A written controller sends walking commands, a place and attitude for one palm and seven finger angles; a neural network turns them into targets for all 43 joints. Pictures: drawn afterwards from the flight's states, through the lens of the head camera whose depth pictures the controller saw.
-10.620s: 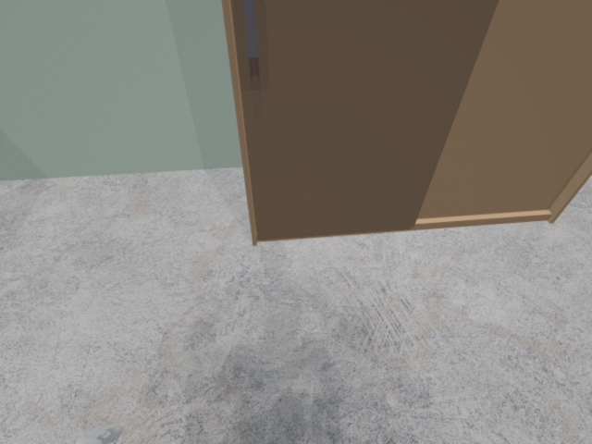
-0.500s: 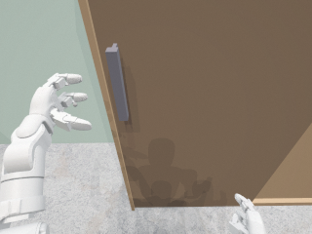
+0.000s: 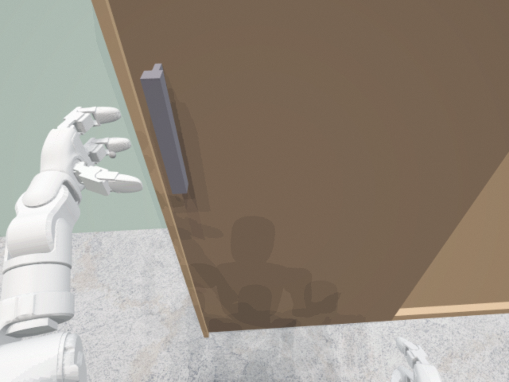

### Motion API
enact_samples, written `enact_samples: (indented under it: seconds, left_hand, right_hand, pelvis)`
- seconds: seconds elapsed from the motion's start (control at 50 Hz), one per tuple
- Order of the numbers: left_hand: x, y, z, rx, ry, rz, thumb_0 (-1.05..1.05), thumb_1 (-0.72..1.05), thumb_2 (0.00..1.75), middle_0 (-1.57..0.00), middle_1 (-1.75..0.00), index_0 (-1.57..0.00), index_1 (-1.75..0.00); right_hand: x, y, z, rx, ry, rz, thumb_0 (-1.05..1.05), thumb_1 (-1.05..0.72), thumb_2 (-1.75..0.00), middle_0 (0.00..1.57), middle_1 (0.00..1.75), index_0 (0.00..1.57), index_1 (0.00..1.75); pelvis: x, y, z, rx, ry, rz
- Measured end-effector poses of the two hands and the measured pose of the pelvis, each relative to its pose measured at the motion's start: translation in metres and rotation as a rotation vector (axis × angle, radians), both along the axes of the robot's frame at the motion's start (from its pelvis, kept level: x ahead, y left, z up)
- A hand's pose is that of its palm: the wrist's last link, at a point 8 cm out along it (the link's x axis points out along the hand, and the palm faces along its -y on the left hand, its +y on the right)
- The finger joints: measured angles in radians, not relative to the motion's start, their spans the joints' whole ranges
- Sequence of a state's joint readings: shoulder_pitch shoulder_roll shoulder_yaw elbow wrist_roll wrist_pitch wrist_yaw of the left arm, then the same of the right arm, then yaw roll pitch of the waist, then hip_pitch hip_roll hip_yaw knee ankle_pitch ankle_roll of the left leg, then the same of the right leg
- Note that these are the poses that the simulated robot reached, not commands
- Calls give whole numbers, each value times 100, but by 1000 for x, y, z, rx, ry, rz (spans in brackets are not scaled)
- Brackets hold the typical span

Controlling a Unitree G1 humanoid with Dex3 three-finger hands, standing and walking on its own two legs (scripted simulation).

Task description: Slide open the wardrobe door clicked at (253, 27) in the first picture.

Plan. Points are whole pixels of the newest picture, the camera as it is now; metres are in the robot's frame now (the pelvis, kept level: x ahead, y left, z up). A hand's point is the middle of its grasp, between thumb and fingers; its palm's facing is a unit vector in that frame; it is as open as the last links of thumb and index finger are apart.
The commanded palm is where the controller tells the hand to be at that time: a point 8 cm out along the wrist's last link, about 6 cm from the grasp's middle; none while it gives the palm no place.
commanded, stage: move the hooked fingers beside the handle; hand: left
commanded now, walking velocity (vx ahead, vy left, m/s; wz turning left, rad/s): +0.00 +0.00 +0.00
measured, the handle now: (170, 133) +0.45 +0.17 +0.19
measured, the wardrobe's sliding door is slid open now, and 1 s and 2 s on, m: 0.00 0.00 0.00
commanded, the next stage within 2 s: none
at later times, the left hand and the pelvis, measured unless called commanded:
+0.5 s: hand (113, 146) +0.39 +0.24 +0.20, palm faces +0.15 -0.99 +0.00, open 14.0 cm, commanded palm +0.36 +0.29 +0.20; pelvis +0.01 +0.02 +0.00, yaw -1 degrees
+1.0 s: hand (112, 158) +0.38 +0.24 +0.19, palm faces +0.16 -0.99 +0.00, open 14.0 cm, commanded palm +0.36 +0.29 +0.20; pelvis +0.00 +0.02 +0.00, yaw +1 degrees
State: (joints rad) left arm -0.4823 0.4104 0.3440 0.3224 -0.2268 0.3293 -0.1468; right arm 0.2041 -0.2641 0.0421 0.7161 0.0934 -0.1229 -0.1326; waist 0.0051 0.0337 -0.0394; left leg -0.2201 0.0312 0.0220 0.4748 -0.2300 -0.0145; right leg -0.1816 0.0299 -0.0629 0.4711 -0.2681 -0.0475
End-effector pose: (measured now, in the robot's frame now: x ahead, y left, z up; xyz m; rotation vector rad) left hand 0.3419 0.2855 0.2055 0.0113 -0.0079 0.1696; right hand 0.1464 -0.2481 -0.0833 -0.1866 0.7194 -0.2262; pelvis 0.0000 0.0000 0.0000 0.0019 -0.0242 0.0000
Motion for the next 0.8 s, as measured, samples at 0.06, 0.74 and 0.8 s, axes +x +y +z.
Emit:
enact_samples:
  seconds: [0.06, 0.74, 0.8]
  left_hand:
    - [6, 5, 1, 3, 0, 16, -2, -50, 30, -30, -120, -30, -120]
    - [-7, 14, -2, -1, -34, 7, -2, -50, 30, -30, -120, -30, -120]
    - [-10, 13, 4, 5, -48, 4, -2, -50, 30, -30, -120, -30, -120]
  right_hand:
    - [-7, -3, -2, 0, 16, -14, 1, -90, -90, 20, 30, 21, 30]
    - [18, 32, 8, 21, -26, 29, 1, -90, -90, 20, 30, 21, 30]
    - [25, 35, 11, 18, -43, 47, 1, -90, -90, 20, 30, 21, 30]
  pelvis:
    - [0, 0, 0, 0, 6, -4]
    - [8, 21, 1, -9, -8, -4]
    - [6, 20, 1, -10, -14, 3]
